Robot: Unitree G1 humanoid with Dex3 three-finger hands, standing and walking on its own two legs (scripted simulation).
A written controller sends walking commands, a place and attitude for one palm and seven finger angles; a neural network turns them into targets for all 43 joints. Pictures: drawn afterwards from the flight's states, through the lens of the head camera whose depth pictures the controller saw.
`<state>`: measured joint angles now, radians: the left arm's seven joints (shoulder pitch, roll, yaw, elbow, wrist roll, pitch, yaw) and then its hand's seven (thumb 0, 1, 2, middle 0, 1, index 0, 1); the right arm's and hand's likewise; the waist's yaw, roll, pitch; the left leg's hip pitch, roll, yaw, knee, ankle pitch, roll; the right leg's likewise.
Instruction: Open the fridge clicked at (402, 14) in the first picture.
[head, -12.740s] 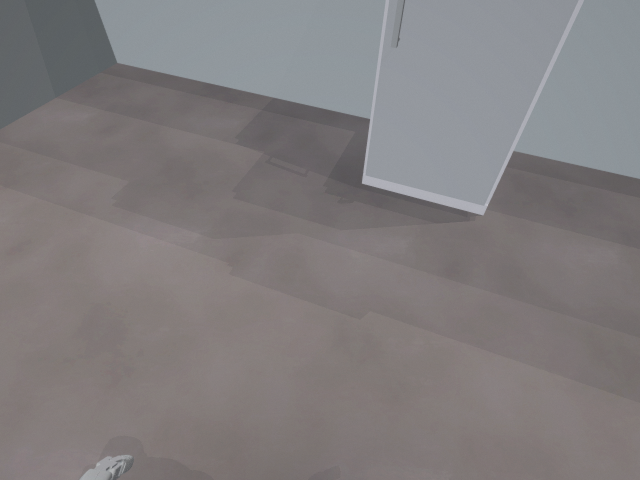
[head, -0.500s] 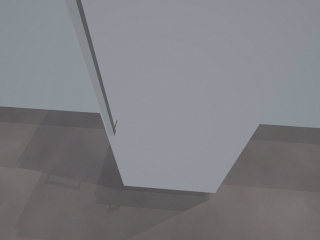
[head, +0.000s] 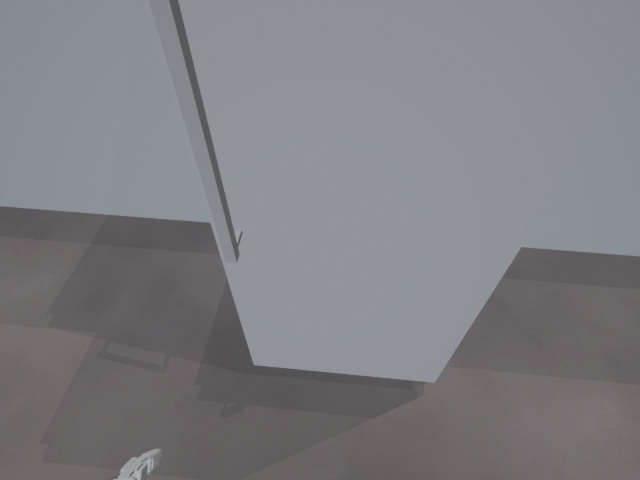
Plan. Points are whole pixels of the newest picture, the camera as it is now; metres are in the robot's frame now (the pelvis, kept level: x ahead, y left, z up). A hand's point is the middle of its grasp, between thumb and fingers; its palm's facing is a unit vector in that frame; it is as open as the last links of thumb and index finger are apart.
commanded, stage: raise the hand to about handle height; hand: left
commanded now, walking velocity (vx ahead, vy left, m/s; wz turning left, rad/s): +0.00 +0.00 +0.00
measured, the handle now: (208, 139) +0.49 +0.19 +0.17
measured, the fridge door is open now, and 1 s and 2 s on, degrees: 0 0 0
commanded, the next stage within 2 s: none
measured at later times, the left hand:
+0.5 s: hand (122, 448) +0.15 +0.24 +0.00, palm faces +0.10 -0.99 -0.05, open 9.6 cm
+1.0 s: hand (109, 380) +0.21 +0.26 +0.03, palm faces -0.03 -1.00 -0.08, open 12.5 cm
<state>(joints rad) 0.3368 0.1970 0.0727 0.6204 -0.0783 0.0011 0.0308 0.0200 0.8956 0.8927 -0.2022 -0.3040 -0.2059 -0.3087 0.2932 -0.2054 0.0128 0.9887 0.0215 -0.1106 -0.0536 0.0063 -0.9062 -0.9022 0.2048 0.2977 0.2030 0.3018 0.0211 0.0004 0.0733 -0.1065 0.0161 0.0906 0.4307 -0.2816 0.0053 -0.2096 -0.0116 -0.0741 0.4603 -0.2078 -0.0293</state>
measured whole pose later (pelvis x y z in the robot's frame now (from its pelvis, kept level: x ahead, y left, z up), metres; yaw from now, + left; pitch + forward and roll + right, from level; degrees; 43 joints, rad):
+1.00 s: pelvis -0.01 +0.03 -0.04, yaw +3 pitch +6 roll -2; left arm 0.26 0.34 0.27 0.02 -0.30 -0.18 -0.40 0.00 -0.16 0.44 -0.27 -0.98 -0.28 -0.99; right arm 0.27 -0.28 0.03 0.58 0.05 -0.29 -0.08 0.01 -0.90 -0.90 0.21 0.30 0.21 0.30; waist 0.01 0.02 -0.05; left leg -0.50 0.01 0.04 0.86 -0.46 0.05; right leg -0.54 -0.05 -0.11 0.78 -0.34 0.01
